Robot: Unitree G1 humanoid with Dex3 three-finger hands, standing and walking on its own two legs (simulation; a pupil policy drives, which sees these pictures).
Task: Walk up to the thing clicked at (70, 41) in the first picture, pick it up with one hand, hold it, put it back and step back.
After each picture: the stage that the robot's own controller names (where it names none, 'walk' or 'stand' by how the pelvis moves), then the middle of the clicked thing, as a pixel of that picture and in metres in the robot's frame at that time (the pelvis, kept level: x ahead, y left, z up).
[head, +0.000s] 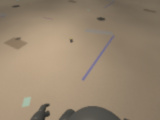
stand; (71, 40) +1.69 +0.53 -0.72
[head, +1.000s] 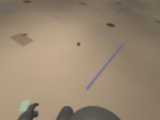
walk; (78, 43) +1.62 +0.23 -0.70
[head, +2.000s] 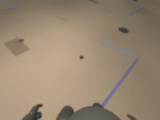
walk; (81, 56) +1.10 +0.13 -0.71
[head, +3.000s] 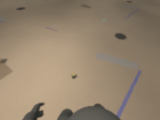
walk; (73, 75) +0.68 +0.21 -0.71
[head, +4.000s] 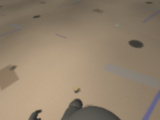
walk; (75, 89) +0.46 +0.23 -0.71
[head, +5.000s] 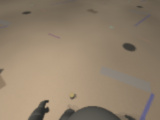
stand; (71, 96) +0.37 +0.19 -0.72
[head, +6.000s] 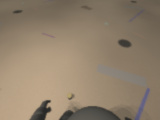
stand; (69, 96) +0.34 +0.21 -0.73
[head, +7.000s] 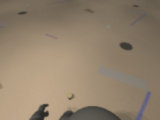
stand; (69, 96) +0.36 +0.21 -0.73
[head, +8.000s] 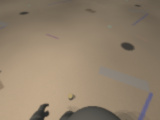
stand; (70, 97) +0.35 +0.21 -0.73
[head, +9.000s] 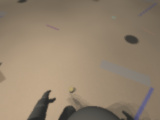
go down; (71, 90) +0.37 +0.19 -0.71
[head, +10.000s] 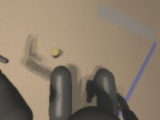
go down; (55, 53) +0.44 +0.24 -0.29
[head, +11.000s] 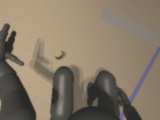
close in; (58, 54) +0.43 +0.24 -0.29
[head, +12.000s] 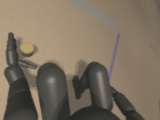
close in; (27, 50) +0.42 +0.28 -0.22
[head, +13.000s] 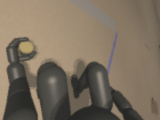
close; (26, 49) +0.41 +0.28 -0.22
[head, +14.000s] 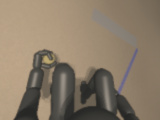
lift; (48, 60) +0.34 +0.26 -0.17
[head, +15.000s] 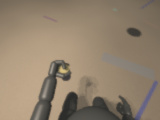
lift; (65, 72) +0.31 +0.17 +0.00
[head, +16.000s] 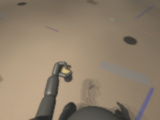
hold; (67, 74) +0.32 +0.16 -0.02
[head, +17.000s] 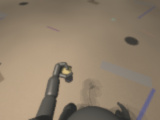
hold; (67, 74) +0.32 +0.16 -0.02
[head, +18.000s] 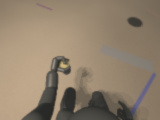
crouch; (65, 67) +0.37 +0.17 -0.07
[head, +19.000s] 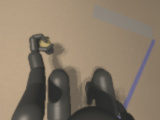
lower; (47, 47) +0.47 +0.25 -0.12
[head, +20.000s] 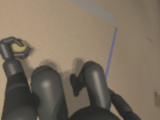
lower; (20, 50) +0.42 +0.28 -0.23
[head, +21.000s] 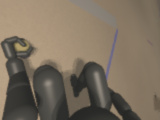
lower; (23, 50) +0.42 +0.28 -0.23
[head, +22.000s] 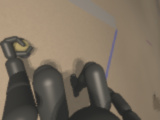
lower; (22, 49) +0.42 +0.28 -0.23
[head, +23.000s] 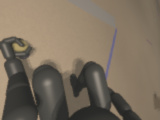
lower; (22, 50) +0.42 +0.29 -0.23
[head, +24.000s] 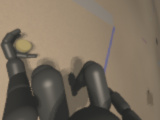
open; (22, 49) +0.41 +0.27 -0.23
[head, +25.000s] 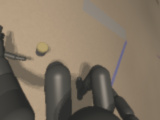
stand; (41, 49) +0.41 +0.26 -0.24
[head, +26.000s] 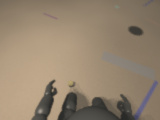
stand; (70, 84) +0.38 +0.18 -0.60
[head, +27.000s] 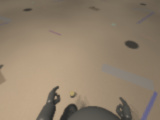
stand; (72, 94) +0.37 +0.18 -0.67
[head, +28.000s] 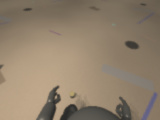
stand; (72, 94) +0.37 +0.17 -0.67
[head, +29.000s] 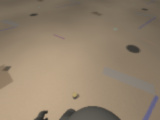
stand; (74, 95) +0.39 +0.16 -0.72
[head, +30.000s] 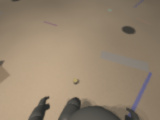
walk; (75, 81) +0.47 +0.17 -0.70
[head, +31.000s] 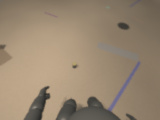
walk; (74, 65) +0.73 +0.18 -0.70
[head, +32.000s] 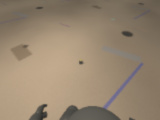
stand; (80, 61) +1.02 +0.20 -0.70
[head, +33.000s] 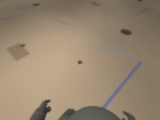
stand; (79, 61) +1.00 +0.19 -0.72
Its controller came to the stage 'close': yes
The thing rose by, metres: 0.70
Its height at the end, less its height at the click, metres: +0.00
